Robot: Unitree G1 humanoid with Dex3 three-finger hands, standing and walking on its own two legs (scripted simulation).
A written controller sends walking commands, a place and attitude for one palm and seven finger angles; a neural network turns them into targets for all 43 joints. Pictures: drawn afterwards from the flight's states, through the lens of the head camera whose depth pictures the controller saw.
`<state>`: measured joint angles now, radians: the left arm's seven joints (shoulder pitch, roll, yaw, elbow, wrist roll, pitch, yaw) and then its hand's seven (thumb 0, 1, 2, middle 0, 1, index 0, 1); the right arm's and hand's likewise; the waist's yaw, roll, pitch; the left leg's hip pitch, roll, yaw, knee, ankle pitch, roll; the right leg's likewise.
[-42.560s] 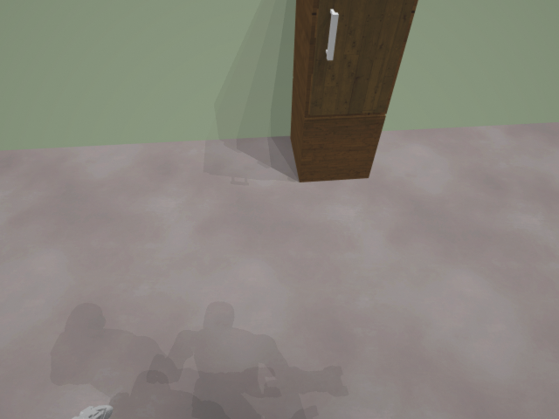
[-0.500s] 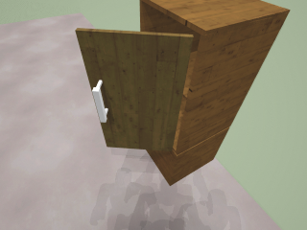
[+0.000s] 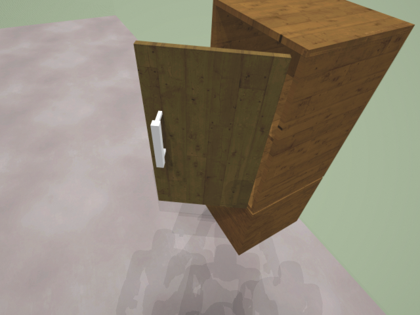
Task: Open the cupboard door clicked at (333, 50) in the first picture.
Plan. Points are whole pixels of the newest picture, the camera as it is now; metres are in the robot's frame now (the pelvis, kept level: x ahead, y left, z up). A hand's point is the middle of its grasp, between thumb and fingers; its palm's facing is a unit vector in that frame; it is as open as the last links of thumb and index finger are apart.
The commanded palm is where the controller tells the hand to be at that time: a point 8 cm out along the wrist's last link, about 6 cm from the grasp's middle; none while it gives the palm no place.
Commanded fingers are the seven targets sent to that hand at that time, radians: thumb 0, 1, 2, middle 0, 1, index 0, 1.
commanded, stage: come to a stop and stand still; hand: left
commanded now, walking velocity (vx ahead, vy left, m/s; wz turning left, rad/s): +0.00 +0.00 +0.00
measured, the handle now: (160, 140) +0.54 +0.17 +0.00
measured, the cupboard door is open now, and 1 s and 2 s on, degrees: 55 55 55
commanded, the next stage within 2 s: look again from close up in 0.42 s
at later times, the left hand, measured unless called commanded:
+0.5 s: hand out of the picture -0.03 +0.20 -0.18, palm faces +0.00 -0.99 -0.17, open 7.4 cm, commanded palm none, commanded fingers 0.00 0.90 0.90 -0.20 -0.30 -0.20 -0.30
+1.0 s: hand out of the picture +0.00 +0.20 -0.18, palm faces -0.01 -0.98 -0.17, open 7.4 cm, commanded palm none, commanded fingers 0.00 0.90 0.90 -0.20 -0.30 -0.20 -0.30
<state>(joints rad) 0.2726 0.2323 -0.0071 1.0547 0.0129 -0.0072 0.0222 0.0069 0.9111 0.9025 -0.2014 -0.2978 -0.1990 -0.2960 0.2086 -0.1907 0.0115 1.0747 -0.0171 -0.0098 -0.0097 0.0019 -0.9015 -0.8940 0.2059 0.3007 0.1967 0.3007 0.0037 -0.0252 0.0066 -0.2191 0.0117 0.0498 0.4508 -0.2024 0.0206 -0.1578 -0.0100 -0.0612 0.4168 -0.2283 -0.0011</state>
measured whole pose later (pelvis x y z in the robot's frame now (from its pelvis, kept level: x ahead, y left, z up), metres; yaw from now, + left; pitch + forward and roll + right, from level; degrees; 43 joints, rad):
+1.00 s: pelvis +0.00 +0.03 +0.00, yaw -1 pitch -1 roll +0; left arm 0.32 0.16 -0.01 1.10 0.02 -0.01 0.04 0.00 0.91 0.90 -0.20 -0.30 -0.20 -0.30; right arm 0.26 -0.15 -0.01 1.13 -0.01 -0.01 -0.02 0.00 -0.90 -0.89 0.20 0.30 0.20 0.30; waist -0.01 -0.03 0.02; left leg -0.20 -0.03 0.09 0.40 -0.18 0.06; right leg -0.16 -0.05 -0.02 0.39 -0.21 0.04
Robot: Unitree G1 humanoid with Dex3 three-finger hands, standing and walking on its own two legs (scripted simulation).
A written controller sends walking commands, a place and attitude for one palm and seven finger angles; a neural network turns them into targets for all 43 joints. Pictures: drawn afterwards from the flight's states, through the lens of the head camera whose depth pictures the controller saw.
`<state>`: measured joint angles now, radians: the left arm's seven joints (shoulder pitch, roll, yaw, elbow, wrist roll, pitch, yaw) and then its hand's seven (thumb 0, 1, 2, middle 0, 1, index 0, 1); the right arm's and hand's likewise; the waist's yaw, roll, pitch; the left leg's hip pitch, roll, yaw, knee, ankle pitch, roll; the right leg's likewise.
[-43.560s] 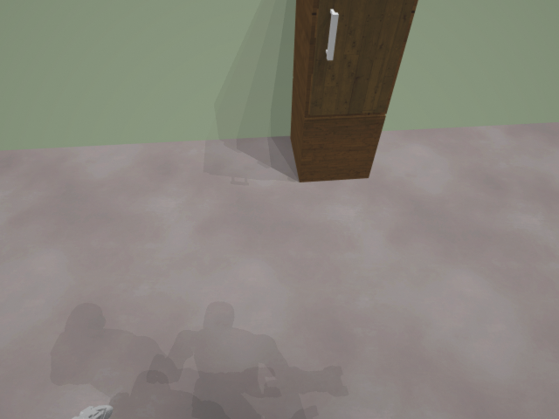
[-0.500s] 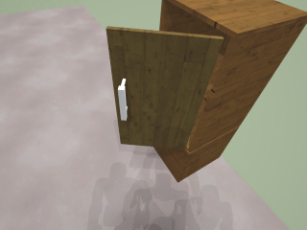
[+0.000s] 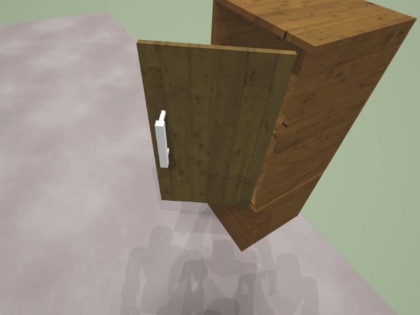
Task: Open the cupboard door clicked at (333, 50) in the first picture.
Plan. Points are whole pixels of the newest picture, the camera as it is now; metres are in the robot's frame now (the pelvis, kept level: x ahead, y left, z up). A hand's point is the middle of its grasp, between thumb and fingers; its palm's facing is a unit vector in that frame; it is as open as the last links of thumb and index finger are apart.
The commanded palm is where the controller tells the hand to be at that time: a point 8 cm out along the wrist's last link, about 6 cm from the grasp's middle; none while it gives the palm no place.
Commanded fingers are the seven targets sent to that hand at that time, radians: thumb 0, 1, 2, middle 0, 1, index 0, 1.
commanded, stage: raise the hand with hooked fingers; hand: left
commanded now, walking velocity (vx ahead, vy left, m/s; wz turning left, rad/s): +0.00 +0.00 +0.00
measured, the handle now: (163, 140) +0.54 +0.16 +0.00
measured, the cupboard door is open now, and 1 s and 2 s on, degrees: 55 55 55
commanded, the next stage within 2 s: none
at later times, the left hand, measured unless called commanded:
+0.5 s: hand (127, 302) +0.16 +0.17 -0.07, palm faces +0.05 -1.00 +0.01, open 8.5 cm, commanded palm +0.14 +0.23 -0.05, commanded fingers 0.00 0.39 0.68 -0.24 -0.63 -0.24 -0.63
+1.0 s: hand (110, 262) +0.22 +0.20 -0.03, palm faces +0.04 -1.00 -0.06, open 11.6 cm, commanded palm +0.19 +0.26 -0.02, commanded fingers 0.00 -0.20 0.43 -0.28 -1.00 -0.28 -1.00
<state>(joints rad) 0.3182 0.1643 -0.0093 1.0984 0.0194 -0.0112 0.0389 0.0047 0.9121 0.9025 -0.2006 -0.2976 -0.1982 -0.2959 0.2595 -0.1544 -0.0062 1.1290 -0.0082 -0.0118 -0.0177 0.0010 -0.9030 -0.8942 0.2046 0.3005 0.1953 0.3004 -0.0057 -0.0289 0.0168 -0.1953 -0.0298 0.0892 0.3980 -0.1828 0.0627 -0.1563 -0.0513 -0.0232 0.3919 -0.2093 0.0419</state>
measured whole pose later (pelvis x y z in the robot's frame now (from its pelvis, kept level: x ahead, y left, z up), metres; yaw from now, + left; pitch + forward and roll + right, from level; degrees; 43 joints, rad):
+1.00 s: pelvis +0.00 -0.05 -0.08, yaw +2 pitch +15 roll -1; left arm 0.28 0.32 0.37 0.19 -0.40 -0.39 -0.49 0.01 0.03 0.53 -0.26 -0.86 -0.26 -0.86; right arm 0.29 -0.26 -0.01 0.60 0.04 -0.24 -0.07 0.01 -0.90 -0.89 0.21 0.30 0.20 0.30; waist -0.01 0.03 -0.13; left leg -0.87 0.04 -0.01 1.07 -0.46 -0.01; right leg -0.79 0.02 -0.08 1.05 -0.52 -0.04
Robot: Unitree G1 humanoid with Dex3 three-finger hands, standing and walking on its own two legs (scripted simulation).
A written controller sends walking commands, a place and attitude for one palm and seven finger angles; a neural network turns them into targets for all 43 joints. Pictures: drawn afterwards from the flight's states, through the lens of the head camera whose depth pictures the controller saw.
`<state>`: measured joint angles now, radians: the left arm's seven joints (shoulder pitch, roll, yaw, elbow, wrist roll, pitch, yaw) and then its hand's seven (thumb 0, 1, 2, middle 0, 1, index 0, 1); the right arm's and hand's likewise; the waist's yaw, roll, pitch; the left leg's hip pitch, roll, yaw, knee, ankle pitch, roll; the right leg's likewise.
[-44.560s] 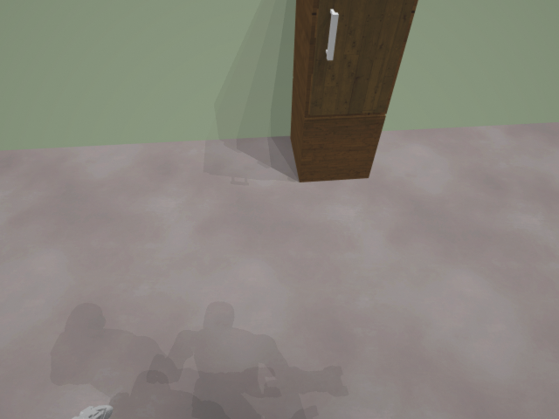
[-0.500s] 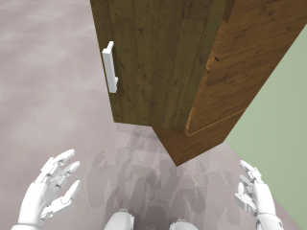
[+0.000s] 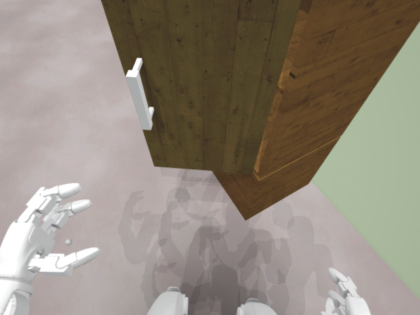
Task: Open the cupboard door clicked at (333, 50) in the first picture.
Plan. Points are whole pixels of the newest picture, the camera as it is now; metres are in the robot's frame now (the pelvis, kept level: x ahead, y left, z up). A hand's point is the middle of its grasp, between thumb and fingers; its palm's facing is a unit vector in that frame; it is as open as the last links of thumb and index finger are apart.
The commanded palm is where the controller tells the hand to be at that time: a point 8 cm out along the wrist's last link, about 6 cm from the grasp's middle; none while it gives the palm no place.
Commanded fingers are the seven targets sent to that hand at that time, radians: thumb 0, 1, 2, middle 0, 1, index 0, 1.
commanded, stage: raise the hand with hooked fingers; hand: left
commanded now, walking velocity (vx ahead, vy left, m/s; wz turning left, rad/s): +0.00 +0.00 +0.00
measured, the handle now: (143, 96) +0.55 +0.18 +0.07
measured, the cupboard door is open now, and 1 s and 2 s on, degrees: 55 55 55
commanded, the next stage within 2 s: move the hooked fingers beside the handle in 1.18 s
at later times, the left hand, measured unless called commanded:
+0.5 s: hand (37, 212) +0.26 +0.29 +0.08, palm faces +0.00 -1.00 -0.06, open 13.8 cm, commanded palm +0.24 +0.34 +0.09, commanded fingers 0.00 -0.50 0.30 -0.30 -1.20 -0.30 -1.20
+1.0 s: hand (47, 191) +0.30 +0.28 +0.09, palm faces -0.01 -1.00 -0.04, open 14.0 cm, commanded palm +0.27 +0.34 +0.10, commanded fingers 0.00 -0.50 0.30 -0.30 -1.20 -0.30 -1.20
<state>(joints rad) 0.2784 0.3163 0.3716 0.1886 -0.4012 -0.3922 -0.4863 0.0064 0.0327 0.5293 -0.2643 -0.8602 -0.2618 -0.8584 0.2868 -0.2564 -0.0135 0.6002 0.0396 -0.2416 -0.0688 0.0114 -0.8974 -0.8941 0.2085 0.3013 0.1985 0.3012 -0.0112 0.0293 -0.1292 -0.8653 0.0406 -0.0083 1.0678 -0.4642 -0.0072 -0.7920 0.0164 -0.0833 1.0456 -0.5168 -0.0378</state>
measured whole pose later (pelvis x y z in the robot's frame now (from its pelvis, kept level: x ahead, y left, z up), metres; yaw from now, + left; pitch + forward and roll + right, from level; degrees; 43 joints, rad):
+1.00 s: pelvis +0.01 +0.02 +0.03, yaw +0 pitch +11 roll -2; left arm -0.01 0.42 0.43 0.39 -0.37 -0.28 -0.52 -0.01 -0.49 0.30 -0.30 -1.20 -0.30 -1.20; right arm 0.31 -0.28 0.03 0.55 0.04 -0.19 -0.07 0.01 -0.90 -0.89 0.21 0.30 0.20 0.30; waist -0.02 0.01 -0.10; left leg -0.71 0.03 0.00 0.92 -0.42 0.02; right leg -0.63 0.01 -0.07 0.87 -0.45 -0.02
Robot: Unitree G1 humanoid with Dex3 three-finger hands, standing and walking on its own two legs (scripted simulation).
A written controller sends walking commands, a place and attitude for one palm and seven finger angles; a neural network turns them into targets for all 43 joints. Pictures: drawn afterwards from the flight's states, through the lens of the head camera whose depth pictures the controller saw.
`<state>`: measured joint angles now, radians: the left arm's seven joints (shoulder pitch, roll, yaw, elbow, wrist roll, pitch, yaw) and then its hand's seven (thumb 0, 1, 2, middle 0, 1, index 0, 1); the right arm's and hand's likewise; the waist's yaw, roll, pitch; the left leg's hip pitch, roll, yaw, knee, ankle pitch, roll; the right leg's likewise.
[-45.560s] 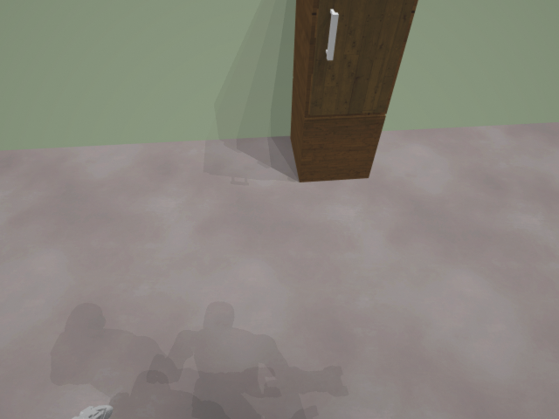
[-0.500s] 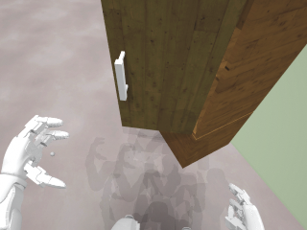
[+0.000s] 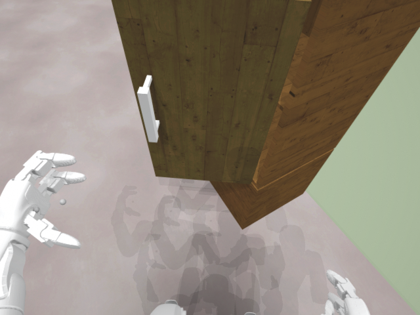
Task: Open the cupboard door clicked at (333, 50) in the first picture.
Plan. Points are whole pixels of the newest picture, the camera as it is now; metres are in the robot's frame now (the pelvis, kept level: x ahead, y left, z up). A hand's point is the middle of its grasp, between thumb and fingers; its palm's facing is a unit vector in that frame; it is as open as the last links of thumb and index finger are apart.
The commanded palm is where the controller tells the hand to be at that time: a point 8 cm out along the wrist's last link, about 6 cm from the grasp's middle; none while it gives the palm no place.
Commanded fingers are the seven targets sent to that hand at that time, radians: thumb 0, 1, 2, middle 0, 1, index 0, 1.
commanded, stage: raise the hand with hooked fingers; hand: left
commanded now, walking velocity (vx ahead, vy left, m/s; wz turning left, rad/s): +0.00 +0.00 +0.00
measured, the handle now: (151, 110) +0.54 +0.17 +0.05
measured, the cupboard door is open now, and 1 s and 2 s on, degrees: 55 55 55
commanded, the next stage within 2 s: move the hooked fingers beside the handle in 0.18 s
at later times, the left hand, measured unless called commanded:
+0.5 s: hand (74, 192) +0.31 +0.26 +0.07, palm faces +0.00 -1.00 -0.02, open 14.0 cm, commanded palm +0.29 +0.30 +0.07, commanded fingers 0.00 -0.50 0.30 -0.30 -1.20 -0.30 -1.20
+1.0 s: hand (93, 160) +0.38 +0.25 +0.06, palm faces -0.02 -1.00 -0.01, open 14.0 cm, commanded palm +0.36 +0.30 +0.06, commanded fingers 0.00 -0.50 0.30 -0.30 -1.20 -0.30 -1.20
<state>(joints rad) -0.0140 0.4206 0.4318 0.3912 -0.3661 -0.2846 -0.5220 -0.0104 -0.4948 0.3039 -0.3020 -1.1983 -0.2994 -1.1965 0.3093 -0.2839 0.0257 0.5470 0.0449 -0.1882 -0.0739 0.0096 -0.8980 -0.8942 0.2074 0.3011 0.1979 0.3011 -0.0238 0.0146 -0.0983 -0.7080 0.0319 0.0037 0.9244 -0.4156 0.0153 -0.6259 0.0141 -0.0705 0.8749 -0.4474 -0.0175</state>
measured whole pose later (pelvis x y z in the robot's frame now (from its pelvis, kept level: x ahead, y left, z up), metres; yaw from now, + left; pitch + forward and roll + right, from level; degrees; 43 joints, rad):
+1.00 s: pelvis +0.00 +0.00 +0.00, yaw -1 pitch +14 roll -2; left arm -0.38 0.46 0.42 0.74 -0.28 -0.33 -0.47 -0.01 -0.50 0.30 -0.30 -1.20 -0.30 -1.20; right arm 0.34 -0.27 0.02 0.60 0.04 -0.08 -0.07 0.01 -0.90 -0.89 0.21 0.30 0.20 0.30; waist -0.06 0.01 -0.10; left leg -0.77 0.04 0.01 0.94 -0.42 0.01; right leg -0.70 0.02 -0.06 0.90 -0.45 -0.02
